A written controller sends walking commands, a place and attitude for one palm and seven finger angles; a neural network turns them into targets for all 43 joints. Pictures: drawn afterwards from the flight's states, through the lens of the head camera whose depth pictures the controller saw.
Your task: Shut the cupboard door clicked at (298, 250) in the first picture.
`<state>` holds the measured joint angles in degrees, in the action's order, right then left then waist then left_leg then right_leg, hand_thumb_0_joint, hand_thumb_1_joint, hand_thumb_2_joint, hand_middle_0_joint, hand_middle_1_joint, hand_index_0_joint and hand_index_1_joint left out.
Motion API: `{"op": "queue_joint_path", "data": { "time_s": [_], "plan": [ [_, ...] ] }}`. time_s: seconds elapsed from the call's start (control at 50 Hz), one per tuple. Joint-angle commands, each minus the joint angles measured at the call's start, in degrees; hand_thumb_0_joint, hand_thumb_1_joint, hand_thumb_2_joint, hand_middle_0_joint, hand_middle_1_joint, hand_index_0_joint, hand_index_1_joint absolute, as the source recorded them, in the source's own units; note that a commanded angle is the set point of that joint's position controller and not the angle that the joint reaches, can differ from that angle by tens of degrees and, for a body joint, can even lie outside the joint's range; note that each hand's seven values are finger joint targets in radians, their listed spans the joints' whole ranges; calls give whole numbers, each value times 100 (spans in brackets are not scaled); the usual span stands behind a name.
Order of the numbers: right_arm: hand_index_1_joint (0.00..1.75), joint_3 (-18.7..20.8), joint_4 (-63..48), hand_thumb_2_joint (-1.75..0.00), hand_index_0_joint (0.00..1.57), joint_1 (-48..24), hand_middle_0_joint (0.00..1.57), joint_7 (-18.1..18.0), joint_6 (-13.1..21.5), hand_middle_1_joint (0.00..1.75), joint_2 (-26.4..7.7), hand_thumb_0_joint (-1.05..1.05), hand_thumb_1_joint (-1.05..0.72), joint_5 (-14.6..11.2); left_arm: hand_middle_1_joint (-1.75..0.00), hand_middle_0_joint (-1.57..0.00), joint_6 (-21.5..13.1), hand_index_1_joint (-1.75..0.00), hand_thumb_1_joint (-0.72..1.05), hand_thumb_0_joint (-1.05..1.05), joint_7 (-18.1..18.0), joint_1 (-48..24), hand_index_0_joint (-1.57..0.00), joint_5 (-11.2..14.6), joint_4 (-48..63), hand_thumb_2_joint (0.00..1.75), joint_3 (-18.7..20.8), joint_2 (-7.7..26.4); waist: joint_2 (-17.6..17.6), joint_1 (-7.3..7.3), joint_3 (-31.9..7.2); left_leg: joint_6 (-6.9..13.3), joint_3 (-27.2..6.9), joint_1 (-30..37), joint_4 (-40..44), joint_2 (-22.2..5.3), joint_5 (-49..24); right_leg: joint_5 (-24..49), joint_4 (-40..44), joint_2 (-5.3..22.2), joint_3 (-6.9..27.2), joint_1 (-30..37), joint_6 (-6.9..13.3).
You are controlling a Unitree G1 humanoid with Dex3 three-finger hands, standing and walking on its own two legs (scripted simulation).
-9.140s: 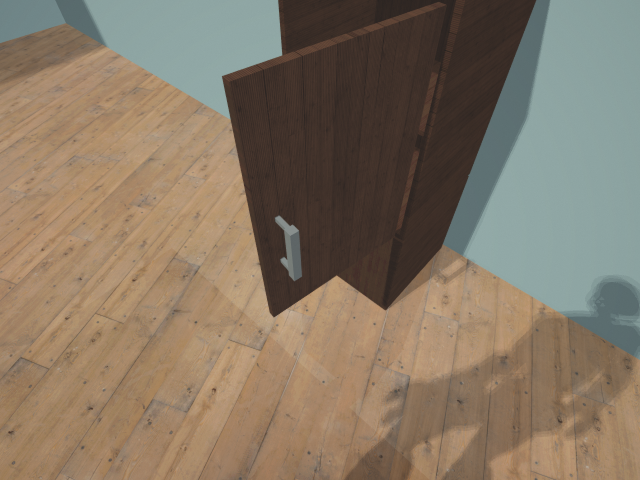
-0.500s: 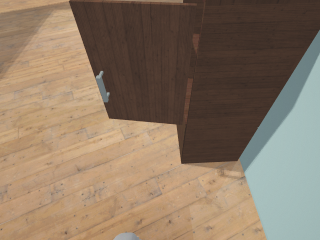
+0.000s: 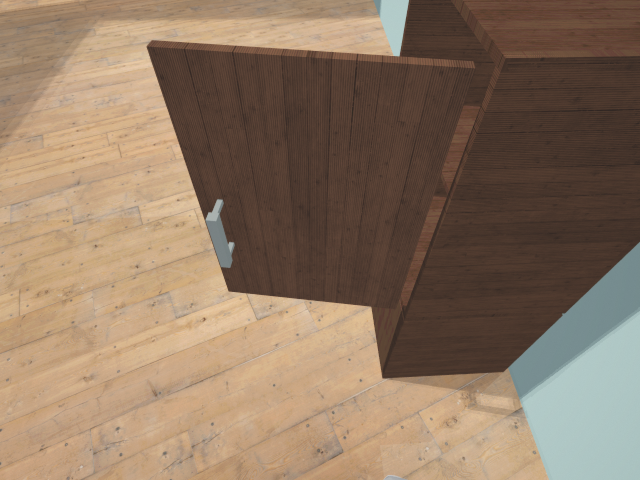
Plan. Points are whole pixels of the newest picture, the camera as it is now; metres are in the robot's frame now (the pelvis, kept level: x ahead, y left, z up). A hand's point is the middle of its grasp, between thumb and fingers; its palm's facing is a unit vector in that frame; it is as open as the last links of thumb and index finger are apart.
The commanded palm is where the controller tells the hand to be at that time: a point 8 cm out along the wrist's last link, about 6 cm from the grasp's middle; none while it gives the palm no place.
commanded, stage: come to a stop and stand still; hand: left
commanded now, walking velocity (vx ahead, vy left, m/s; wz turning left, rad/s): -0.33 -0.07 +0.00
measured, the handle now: (222, 234) +0.53 +0.23 -0.09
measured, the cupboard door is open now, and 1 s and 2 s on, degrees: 80 80 80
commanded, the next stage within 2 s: look again from close up in 1.24 s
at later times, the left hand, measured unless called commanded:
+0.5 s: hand out of the picture +0.12 +0.21 -0.18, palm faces +0.07 -0.97 -0.21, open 7.4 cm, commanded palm none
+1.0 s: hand out of the picture +0.05 +0.15 -0.17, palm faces +0.00 -0.97 -0.26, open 7.3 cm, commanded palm none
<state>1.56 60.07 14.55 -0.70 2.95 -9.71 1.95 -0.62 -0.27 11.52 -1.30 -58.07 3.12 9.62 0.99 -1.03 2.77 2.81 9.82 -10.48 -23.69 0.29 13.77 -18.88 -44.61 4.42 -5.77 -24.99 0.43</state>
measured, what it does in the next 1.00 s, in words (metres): steps on the spot: right foot, then right foot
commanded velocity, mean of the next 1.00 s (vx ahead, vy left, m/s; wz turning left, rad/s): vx -0.09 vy -0.02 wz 0.00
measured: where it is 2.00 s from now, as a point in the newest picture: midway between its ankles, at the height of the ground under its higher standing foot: outside the picture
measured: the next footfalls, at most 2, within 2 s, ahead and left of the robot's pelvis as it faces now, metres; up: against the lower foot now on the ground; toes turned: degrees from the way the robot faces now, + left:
right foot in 0.06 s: +0.10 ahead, -0.11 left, +0.00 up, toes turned -6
right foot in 0.60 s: +0.03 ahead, -0.15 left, +0.00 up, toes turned -1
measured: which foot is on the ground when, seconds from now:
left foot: down 0.00-1.00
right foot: up 0.00-0.04, down 0.06-0.30, up 0.32-0.58, down 0.60-1.00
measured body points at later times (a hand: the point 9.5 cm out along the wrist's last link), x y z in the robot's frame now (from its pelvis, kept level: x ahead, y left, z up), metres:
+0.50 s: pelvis +0.04 +0.01 +0.00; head +0.10 +0.03 +0.45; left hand +0.12 +0.26 -0.16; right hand +0.07 -0.23 -0.14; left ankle +0.01 +0.11 -0.74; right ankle -0.01 -0.13 -0.68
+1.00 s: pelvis +0.01 -0.03 -0.01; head +0.01 -0.06 +0.44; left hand +0.05 +0.20 -0.15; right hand +0.04 -0.26 -0.17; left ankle +0.01 +0.11 -0.74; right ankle -0.01 -0.15 -0.74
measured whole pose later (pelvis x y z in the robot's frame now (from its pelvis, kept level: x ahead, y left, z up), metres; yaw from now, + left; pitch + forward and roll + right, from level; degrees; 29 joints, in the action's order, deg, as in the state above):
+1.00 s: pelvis +0.01 -0.03 -0.01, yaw +0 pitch -1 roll +1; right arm 1.0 58.8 14.9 -0.3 -0.4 -11.0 1.3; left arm 0.4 -1.8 14.3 -0.6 -58.8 -0.6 9.4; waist -2.1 0.5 1.6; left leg -1.6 6.2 -11.9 -29.2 -3.2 15.7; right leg -19.2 -33.0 2.0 0.3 -12.6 -0.4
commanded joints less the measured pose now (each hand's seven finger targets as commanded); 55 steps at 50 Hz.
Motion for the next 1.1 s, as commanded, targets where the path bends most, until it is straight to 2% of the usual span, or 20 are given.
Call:
{"op": "queue_joint_path", "data": {
  "time_s": [0.0,0.04,0.06,0.1,0.18,0.24,0.28,0.3,0.34,0.48,0.5,0.54,0.56,0.58,0.6,0.64,0.72,0.76,0.9,1.08],
  "plan": [
    [30,40,-117,-90,20,89,20,-105,-11,30,-549,0,-90,-89,-30,-20,-88,-30,90,0,-39,858,-20,0,-31,90,-41,268,-99,-259,-249,205,-657,-617,3,-1094,-1642,1566,1708,-5,273,1778,-40],
    [30,-2,-63,-90,20,417,20,-70,-111,30,-325,0,-90,-174,-30,-20,-134,-30,90,0,-108,751,-20,12,-22,90,-32,895,664,-11,-205,-348,-480,-915,-358,-352,240,3756,2183,1170,1524,1904,513],
    [30,-10,33,-90,20,594,20,-71,-171,30,-247,0,-90,-178,-30,-20,-132,-30,90,0,-120,599,-20,46,-14,90,-40,989,609,112,-352,-420,-517,-558,-461,-276,255,4732,2032,1427,1530,1779,786],
    [30,36,138,-90,20,621,20,-107,-280,30,-378,0,-90,-198,-30,-20,-136,-30,90,0,-196,466,-20,96,-34,90,-25,947,1380,96,-838,-483,-519,-434,-785,-308,585,6261,1742,1286,1250,2246,868],
    [30,116,78,-90,20,415,20,-148,-405,30,-361,0,-90,-206,-30,-20,23,-30,90,0,-288,404,-20,65,34,90,127,1088,787,-39,-825,-559,-526,-939,-827,-241,988,7086,1397,1401,1256,2845,1038],
    [30,171,91,-90,20,519,20,-165,-429,30,-452,0,-90,-153,-30,-20,121,-30,90,0,-267,87,-20,104,192,90,150,959,-42,100,-980,-413,-675,246,-48,-712,-2146,5030,1058,808,698,1872,515],
    [30,247,-12,-90,20,575,20,-189,-433,30,-812,0,-90,-102,-30,-20,215,-30,90,0,-243,-245,-20,93,453,90,45,625,-1661,256,-530,381,-1693,673,210,-1904,-5862,-84,-24,-255,112,524,-35],
    [30,255,-4,-90,20,668,20,-254,-434,30,-895,0,-90,-53,-30,-20,302,-30,90,0,-243,-438,-20,79,491,90,71,636,-1304,365,-347,781,-1909,513,241,-2160,-6040,-1428,-1037,-453,557,177,-21],
    [30,237,-161,-90,20,411,20,-308,-403,30,-852,0,-90,-11,-30,-20,331,-30,90,0,-219,-371,-20,71,490,90,113,526,-651,188,-148,959,-1737,620,6,-2065,-5547,-1358,-1669,-431,825,-327,-8],
    [30,289,-262,-90,20,282,20,-252,-344,30,-971,0,-90,-17,-30,-20,306,-30,90,0,-136,-350,-20,58,549,90,51,424,-1106,264,-557,706,-1339,1060,-3,-1721,-4442,-788,-278,-387,518,132,-119],
    [30,429,-444,-90,20,-237,20,-157,-232,30,-1389,0,-90,-146,-30,-20,100,-30,90,0,-274,268,-20,73,200,90,22,678,-1294,27,-1195,306,-1158,1369,-1130,-1711,-5083,-324,372,-53,758,-12,21],
    [30,234,-1010,-90,20,-120,20,-28,-279,30,-669,0,-90,-77,-30,-20,-70,-30,90,0,-247,455,-20,4,535,90,34,830,-264,-40,-895,-74,-715,-436,-1584,-846,-1999,2555,1555,202,1327,1343,257],
    [30,196,-1071,-90,20,194,20,-41,-222,30,-436,0,-90,-97,-30,-20,-122,-30,90,0,-261,470,-20,-40,528,90,66,1089,281,208,-916,-279,-576,-764,-1659,-431,-591,4226,1295,848,1770,1561,629],
    [30,156,-1072,-90,20,313,20,-39,-186,30,-323,0,-90,-107,-30,-20,-146,-30,90,0,-249,439,-20,-44,510,90,-13,1104,-123,317,-790,-315,-634,-495,-885,-141,-25,4799,903,853,1400,1458,597],
    [30,198,-993,-90,20,416,20,-38,-143,30,-410,0,-90,-105,-30,-20,-119,-30,90,0,-247,317,-20,-28,549,90,-48,1100,-768,396,-948,-199,-682,131,-489,-312,-1738,4099,491,388,1019,1242,231],
    [30,249,-927,-90,20,444,20,-88,-167,30,-824,0,-90,-126,-30,-20,-69,-30,90,0,-245,271,-20,20,490,90,-55,906,-665,318,-1114,150,-1035,777,-909,-1063,-4250,1883,419,-212,554,828,-15],
    [30,151,-959,-90,20,64,20,-85,-302,30,-663,0,-90,-124,-30,-20,-28,-30,90,0,-230,492,-20,22,363,90,-131,885,656,218,-312,-169,-678,-111,-1071,-535,-878,2195,1423,262,1191,810,215],
    [30,90,-829,-90,20,29,20,-47,-309,30,-511,0,-90,-107,-30,-20,-39,-30,90,0,-211,380,-20,19,345,90,-157,959,519,255,-168,-214,-610,-51,-858,-352,-160,1952,1658,364,1341,682,275],
    [30,8,-455,-90,20,178,20,1,-270,30,-500,0,-90,-84,-30,-20,-11,-30,90,0,-174,303,-20,47,250,90,-200,861,190,211,262,-218,-746,-46,-121,-465,224,-137,2232,117,1184,424,174],
    [30,-78,-35,-90,20,437,20,-18,-182,30,-473,0,-90,-104,-30,-20,-76,-30,90,0,-158,534,-20,64,-39,90,-213,801,22,126,134,-233,-777,-63,159,-555,-106,348,2316,124,1057,904,178]
  ]
}}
